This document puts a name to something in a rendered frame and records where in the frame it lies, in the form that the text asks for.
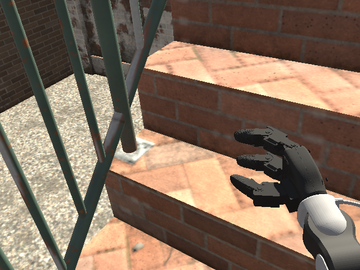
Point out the robot right hand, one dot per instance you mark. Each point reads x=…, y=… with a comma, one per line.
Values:
x=297, y=172

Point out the right robot forearm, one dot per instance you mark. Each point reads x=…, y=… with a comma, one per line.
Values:
x=329, y=233

